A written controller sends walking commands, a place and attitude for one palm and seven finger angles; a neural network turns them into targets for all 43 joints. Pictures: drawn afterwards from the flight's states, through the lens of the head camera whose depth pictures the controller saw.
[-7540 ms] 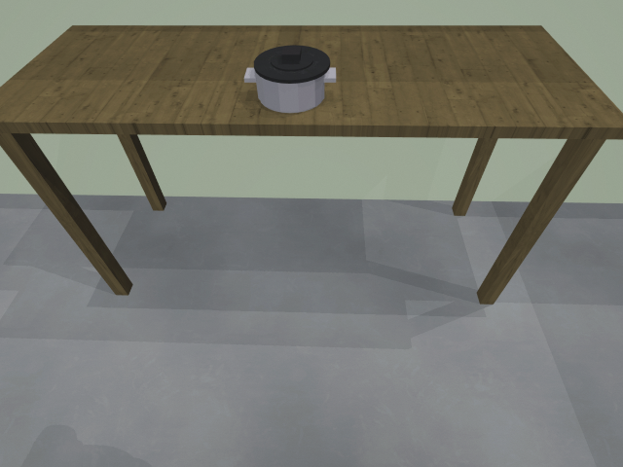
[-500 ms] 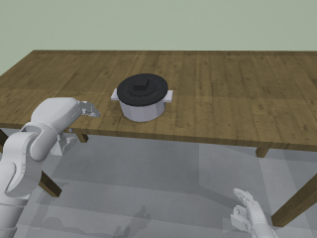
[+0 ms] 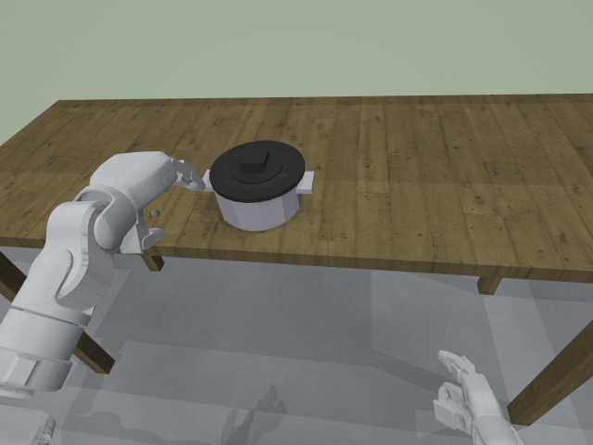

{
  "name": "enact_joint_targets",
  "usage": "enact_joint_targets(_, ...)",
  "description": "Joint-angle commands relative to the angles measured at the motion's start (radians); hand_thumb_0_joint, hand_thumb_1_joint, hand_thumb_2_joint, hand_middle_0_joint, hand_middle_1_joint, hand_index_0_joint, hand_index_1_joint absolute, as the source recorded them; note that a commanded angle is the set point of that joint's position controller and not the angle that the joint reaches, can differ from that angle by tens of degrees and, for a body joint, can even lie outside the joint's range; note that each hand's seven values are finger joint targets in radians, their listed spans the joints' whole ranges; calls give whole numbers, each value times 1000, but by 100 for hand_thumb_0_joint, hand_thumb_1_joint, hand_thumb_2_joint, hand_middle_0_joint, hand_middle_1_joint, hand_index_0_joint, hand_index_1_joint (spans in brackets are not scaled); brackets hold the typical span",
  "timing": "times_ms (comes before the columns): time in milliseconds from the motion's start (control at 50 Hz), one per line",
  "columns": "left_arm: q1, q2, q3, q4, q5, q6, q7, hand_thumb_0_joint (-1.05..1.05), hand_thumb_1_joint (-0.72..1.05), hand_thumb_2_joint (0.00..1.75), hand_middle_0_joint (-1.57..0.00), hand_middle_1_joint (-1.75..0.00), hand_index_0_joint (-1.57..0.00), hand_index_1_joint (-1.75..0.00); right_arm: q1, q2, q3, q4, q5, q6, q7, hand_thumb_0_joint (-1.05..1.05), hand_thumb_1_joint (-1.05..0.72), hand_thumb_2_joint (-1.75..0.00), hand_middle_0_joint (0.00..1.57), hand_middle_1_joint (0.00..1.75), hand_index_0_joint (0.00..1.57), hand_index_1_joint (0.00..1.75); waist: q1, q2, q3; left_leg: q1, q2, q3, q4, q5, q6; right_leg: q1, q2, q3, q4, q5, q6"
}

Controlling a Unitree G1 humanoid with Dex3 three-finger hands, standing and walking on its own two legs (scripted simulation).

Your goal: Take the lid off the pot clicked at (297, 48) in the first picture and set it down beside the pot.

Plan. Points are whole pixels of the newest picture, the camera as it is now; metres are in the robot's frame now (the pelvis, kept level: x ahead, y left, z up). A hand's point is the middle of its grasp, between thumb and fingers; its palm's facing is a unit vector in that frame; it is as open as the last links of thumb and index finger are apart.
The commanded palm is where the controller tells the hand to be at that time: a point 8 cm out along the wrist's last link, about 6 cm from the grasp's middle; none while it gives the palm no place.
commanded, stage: move the open hand above the knob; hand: left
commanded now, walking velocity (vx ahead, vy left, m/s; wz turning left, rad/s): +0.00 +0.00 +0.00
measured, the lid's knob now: (255, 159) +0.54 +0.15 +0.11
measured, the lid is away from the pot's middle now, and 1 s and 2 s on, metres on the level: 0.01 0.01 0.01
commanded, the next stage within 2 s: none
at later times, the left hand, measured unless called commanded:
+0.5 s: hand (196, 180) +0.40 +0.20 +0.17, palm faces -0.21 -0.07 -0.98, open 10.3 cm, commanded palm +0.39 +0.20 +0.24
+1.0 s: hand (225, 156) +0.46 +0.17 +0.18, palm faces -0.22 -0.06 -0.97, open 10.3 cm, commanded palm +0.45 +0.17 +0.24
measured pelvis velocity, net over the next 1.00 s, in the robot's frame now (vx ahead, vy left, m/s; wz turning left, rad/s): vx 0.05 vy -0.01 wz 0.00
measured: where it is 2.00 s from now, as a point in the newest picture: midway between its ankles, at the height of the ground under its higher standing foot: outside the picture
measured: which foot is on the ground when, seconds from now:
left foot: down 0.00-1.00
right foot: down 0.00-1.00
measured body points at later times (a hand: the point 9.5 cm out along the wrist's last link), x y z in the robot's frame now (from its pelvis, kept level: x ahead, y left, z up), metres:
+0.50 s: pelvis +0.03 -0.01 +0.00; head +0.04 -0.05 +0.45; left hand +0.41 +0.20 +0.23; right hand +0.23 -0.24 -0.11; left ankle +0.10 +0.11 -0.74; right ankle +0.01 -0.14 -0.74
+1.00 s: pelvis +0.05 -0.01 +0.00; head +0.07 -0.05 +0.45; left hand +0.46 +0.17 +0.23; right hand +0.24 -0.23 -0.12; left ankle +0.10 +0.11 -0.74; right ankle +0.01 -0.14 -0.74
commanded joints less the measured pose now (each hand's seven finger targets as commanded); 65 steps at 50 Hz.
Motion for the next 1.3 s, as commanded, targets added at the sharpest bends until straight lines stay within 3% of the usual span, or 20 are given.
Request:
enact_joint_targets(0,-455,228,134,-114,23,5,27,0,-38,157,-84,-8,-84,-8,-187,-97,-42,-170,-1,-42,-3,0,-90,-90,20,30,20,30,-12,-70,-255,200,-36,5,-57,-120,17,-89,66,-20,-111,-31,-50)
enact_joint_targets(40,-403,217,145,-99,15,17,21,0,-38,157,-84,-8,-84,-8,-179,-99,-50,-178,2,-42,4,0,-90,-90,20,30,20,30,-14,-80,-273,208,-38,2,-39,-92,21,-83,75,-18,-106,6,-52)
enact_joint_targets(60,-464,252,152,-90,33,16,15,0,-38,157,-84,-8,-84,-8,-176,-104,-43,-165,0,-35,3,0,-90,-90,20,30,20,30,-11,-88,-301,210,-41,12,-43,-75,20,-66,64,-20,-104,15,-51)
enact_joint_targets(100,-503,223,118,-58,33,22,11,0,-38,157,-84,-8,-84,-8,-178,-104,-45,-165,1,-28,0,0,-90,-90,20,30,20,30,-20,-96,-256,195,-42,16,-40,-83,23,-91,65,-19,-106,18,-47)
enact_joint_targets(160,-523,251,140,-56,39,29,4,0,-38,157,-84,-8,-84,-8,-169,-106,-43,-166,1,-24,7,0,-90,-90,20,30,20,30,-14,-95,-326,208,-50,15,-25,-22,25,-49,62,-18,-89,81,-51)
enact_joint_targets(220,-543,236,124,-29,38,40,-4,0,-38,157,-84,-8,-84,-8,-168,-108,-51,-165,1,-14,8,0,-90,-90,20,30,20,30,-17,-103,-306,206,-51,21,-17,-9,29,-66,64,-15,-88,111,-47)
enact_joint_targets(260,-519,260,153,-64,35,35,-7,0,-38,157,-84,-8,-84,-8,-162,-108,-51,-174,1,-14,15,0,-90,-90,20,30,20,30,-10,-115,-371,222,-56,22,0,47,33,-25,60,-14,-75,171,-50)
enact_joint_targets(320,-530,234,128,-16,34,47,-14,0,-38,157,-84,-8,-84,-8,-167,-111,-53,-170,5,7,17,0,-90,-90,20,30,20,30,-21,-122,-301,195,-54,32,-1,35,33,-64,62,-15,-77,174,-45)
enact_joint_targets(400,-550,217,110,-36,34,55,-16,0,-38,157,-84,-8,-84,-8,-163,-111,-57,-177,8,19,22,0,-90,-90,20,30,20,30,-28,-112,-319,210,-56,30,11,64,36,-67,65,-16,-70,205,-47)
enact_joint_targets(560,-643,226,112,-65,48,63,0,0,-38,157,-84,-8,-84,-8,-140,-109,-60,-169,12,33,31,0,-90,-90,20,30,20,30,-30,-105,-422,252,-55,12,31,135,33,-42,67,-21,-45,254,-56)
enact_joint_targets(640,-629,118,31,7,41,93,0,0,-38,157,-84,-8,-84,-8,-142,-106,-66,-165,21,51,40,0,-90,-90,20,30,20,30,-54,-112,-366,240,-49,9,41,125,31,-93,77,-33,-40,240,-60)
enact_joint_targets(780,-758,178,59,57,67,101,10,0,-38,157,-84,-8,-84,-8,-129,-104,-59,-148,17,59,36,0,-90,-90,20,30,20,30,-49,-118,-421,243,-51,7,47,145,31,-77,71,-28,-25,264,-62)
enact_joint_targets(860,-775,141,27,115,67,108,3,0,-38,157,-84,-8,-84,-8,-112,-104,-58,-147,21,68,38,0,-90,-90,20,30,20,30,-56,-155,-421,221,-56,13,49,134,33,-73,66,-31,-28,274,-59)
enact_joint_targets(940,-835,89,-22,126,61,111,2,0,-38,157,-84,-8,-84,-8,-116,-105,-67,-151,28,72,39,0,-90,-90,20,30,20,30,-77,-127,-418,244,-53,9,60,122,37,-107,72,-32,-28,256,-62)
enact_joint_targets(1000,-887,144,16,167,75,102,6,0,-38,157,-84,-8,-84,-8,-94,-108,-64,-136,23,72,36,0,-90,-90,20,30,20,30,-72,-134,-433,240,-58,11,61,149,37,-95,70,-28,-22,290,-60)
enact_joint_targets(1040,-857,97,-16,244,65,107,6,0,-38,157,-84,-8,-84,-8,-78,-110,-69,-134,30,78,39,0,-90,-90,20,30,20,30,-85,-135,-393,218,-57,12,60,114,37,-117,72,-36,-32,263,-63)
enact_joint_targets(1080,-925,122,-8,291,81,105,9,0,-38,157,-84,-8,-84,-8,-62,-114,-67,-120,33,84,36,0,-90,-90,20,30,20,30,-85,-169,-386,200,-54,19,45,82,36,-115,69,-35,-37,241,-59)
enact_joint_targets(1160,-1001,124,-11,256,85,87,16,0,-38,157,-84,-8,-84,-8,-41,-111,-74,-125,28,77,37,0,-90,-90,20,30,20,30,-90,-130,-483,251,-60,14,61,146,42,-83,69,-26,-29,301,-62)
enact_joint_targets(1200,-975,113,-21,408,86,93,14,0,-38,157,-84,-8,-84,-8,-29,-117,-69,-106,36,85,35,0,-90,-90,20,30,20,30,-100,-163,-384,193,-57,20,51,99,39,-121,71,-32,-34,269,-60)
enact_joint_targets(1280,-1081,85,-52,405,91,79,16,0,-38,157,-84,-8,-84,-8,-11,-119,-78,-104,35,85,36,0,-90,-90,20,30,20,30,-114,-131,-430,226,-60,21,52,112,44,-120,72,-29,-38,281,-62)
